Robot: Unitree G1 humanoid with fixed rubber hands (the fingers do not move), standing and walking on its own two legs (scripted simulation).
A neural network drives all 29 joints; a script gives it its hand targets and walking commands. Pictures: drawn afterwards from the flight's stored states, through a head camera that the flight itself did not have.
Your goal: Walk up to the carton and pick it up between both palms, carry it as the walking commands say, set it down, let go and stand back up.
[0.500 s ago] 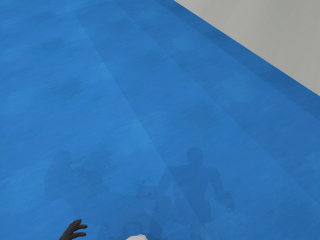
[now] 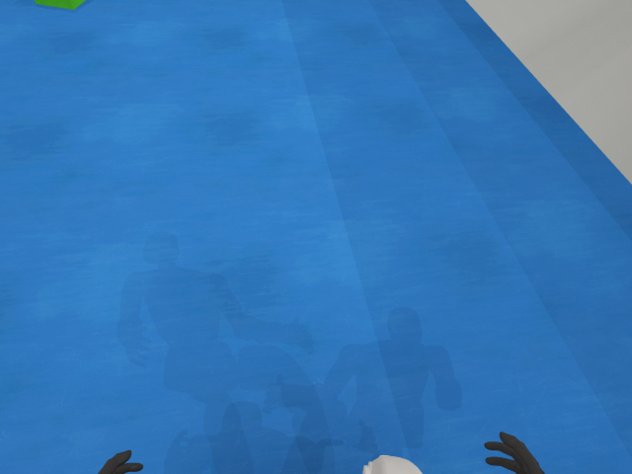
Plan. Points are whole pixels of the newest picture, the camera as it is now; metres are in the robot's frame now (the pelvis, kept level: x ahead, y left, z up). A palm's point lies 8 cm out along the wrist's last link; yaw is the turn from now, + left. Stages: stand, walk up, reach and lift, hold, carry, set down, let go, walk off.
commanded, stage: walk up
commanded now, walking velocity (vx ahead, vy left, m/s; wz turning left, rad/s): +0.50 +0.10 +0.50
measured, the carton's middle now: out of the picture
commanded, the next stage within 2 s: none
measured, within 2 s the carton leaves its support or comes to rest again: neither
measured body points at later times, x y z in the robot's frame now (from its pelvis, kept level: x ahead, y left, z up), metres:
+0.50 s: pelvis +0.13 +0.04 +0.00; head +0.16 +0.01 +0.44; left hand -0.01 +0.29 -0.11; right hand +0.37 -0.16 -0.12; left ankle +0.21 +0.21 -0.68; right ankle +0.02 -0.13 -0.74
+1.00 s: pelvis +0.39 +0.14 +0.00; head +0.41 +0.14 +0.45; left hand +0.47 +0.43 -0.10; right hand +0.48 -0.11 -0.15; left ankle +0.27 +0.22 -0.74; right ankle +0.58 +0.07 -0.71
